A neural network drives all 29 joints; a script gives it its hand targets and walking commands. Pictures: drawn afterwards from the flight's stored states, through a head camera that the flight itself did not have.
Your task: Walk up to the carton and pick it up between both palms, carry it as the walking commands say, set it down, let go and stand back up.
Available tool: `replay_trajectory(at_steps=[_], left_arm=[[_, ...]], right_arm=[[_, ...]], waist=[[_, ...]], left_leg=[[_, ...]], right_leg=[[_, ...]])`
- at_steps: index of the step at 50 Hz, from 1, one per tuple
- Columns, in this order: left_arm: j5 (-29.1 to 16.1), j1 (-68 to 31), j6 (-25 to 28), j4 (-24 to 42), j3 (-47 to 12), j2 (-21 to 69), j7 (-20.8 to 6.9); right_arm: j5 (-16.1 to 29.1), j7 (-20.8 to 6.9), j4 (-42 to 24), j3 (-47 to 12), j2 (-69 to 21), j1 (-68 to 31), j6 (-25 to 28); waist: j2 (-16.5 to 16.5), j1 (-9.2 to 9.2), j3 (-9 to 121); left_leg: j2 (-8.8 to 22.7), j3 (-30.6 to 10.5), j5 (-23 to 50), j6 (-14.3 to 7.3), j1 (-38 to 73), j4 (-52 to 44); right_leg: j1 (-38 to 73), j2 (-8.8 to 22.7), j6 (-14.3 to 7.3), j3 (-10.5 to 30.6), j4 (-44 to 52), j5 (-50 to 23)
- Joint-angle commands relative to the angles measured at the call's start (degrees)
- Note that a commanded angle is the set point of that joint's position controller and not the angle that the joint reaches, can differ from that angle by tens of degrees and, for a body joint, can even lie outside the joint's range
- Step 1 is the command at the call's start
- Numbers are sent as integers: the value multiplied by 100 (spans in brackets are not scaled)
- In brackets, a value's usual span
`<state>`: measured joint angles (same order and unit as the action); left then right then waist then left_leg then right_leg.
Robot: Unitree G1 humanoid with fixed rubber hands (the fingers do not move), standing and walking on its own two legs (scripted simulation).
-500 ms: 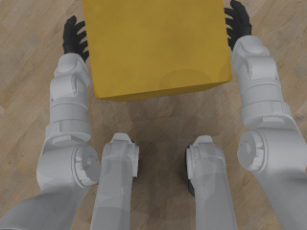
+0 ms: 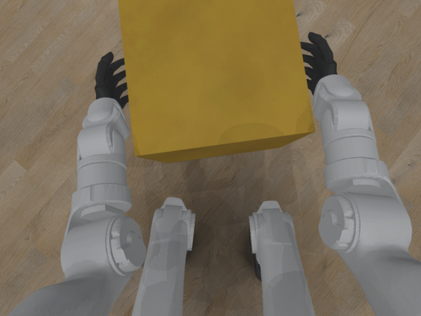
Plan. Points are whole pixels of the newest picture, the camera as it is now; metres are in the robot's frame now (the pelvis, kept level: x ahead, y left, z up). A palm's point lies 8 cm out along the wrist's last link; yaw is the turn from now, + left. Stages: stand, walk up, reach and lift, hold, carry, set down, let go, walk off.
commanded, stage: reach and lift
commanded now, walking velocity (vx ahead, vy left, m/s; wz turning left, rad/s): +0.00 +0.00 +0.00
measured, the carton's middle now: (213, 81) +0.54 +0.02 -0.15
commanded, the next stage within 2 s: none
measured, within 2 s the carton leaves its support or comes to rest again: neither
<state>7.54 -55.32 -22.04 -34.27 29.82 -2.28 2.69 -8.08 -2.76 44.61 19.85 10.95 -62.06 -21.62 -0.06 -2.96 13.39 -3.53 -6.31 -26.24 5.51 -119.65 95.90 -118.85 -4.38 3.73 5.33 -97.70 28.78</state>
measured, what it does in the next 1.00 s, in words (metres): rises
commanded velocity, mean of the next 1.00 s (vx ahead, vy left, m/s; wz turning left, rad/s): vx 0.00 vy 0.00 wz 0.00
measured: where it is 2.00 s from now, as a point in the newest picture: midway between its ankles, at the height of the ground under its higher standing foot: (218, 256)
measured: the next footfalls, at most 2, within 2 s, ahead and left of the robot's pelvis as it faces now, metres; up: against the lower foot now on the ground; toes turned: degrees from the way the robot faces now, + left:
none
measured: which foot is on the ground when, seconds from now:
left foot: down 0.00-1.00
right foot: down 0.00-1.00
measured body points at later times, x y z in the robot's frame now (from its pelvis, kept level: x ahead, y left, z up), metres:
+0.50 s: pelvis +0.02 +0.00 +0.06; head +0.26 -0.01 +0.44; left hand +0.47 +0.21 -0.01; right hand +0.51 -0.16 -0.01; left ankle +0.11 +0.15 -0.47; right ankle +0.09 -0.14 -0.47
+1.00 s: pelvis +0.03 +0.00 +0.13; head +0.23 -0.01 +0.53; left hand +0.45 +0.21 +0.07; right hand +0.49 -0.16 +0.06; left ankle +0.11 +0.15 -0.47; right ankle +0.09 -0.14 -0.47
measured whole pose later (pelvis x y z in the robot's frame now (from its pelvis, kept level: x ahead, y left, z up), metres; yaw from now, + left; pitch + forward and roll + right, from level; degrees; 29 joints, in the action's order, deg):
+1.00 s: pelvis +0.03 +0.00 +0.13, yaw +0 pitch +41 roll +0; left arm 11.0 -40.0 -22.2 -30.3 29.0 2.8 0.7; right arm -12.4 -4.7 39.1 22.3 4.3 -45.0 -21.3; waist 0.7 -3.4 16.9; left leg -2.8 -6.8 -22.4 4.4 -90.0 71.0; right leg -89.3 -4.1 2.8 6.5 -72.5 24.4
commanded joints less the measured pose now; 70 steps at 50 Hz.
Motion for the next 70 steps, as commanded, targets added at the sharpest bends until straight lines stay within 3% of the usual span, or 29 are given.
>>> replay_trajectory(at_steps=[1,42,70], left_arm=[[-956,-3780,20,58,-3260,5344,-1774],[-696,-2215,15,137,-3480,5844,-2029],[-440,-904,-163,460,-3657,6058,-2294]], right_arm=[[922,-1566,-334,-2425,-5745,-3153,142],[581,-1749,-505,-2513,-6256,-1660,172],[398,-1947,-1051,-2759,-6561,-492,56]], waist=[[312,-14,5896],[295,-76,5061],[285,-107,4009]], left_leg=[[-450,1397,1386,-235,3591,-830],[-447,1169,1703,-244,5533,-2765],[-395,947,2211,-314,7183,-4434]], right_leg=[[3401,-404,-352,-1163,1154,-1316],[5170,-434,-284,-950,3049,-1637],[7098,-375,-290,-706,4667,-2366]])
